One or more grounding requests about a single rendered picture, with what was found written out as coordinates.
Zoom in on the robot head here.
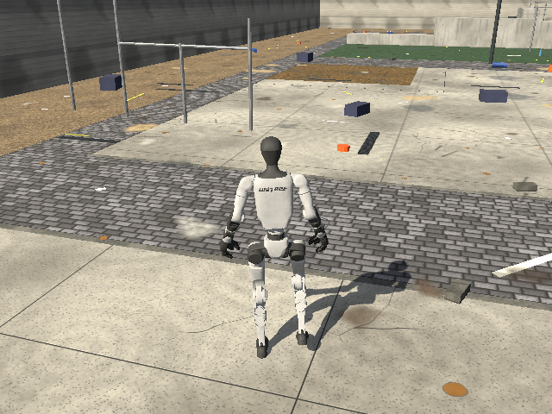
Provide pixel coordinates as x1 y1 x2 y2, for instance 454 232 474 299
258 136 287 179

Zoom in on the left robot foot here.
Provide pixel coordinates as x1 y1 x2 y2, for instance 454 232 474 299
256 336 268 359

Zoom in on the robot left forearm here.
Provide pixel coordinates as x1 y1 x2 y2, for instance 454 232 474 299
223 210 240 243

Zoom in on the right robot hand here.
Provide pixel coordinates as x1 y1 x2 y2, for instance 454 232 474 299
308 234 329 253

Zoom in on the left robot hand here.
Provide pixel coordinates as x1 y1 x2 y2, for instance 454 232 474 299
220 239 240 259

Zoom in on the robot right upper arm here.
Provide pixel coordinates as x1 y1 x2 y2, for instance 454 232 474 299
291 173 317 220

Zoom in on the robot right forearm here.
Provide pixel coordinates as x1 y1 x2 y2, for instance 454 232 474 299
308 206 326 238

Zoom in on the robot left upper arm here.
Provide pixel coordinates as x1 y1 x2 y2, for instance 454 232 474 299
231 175 255 223

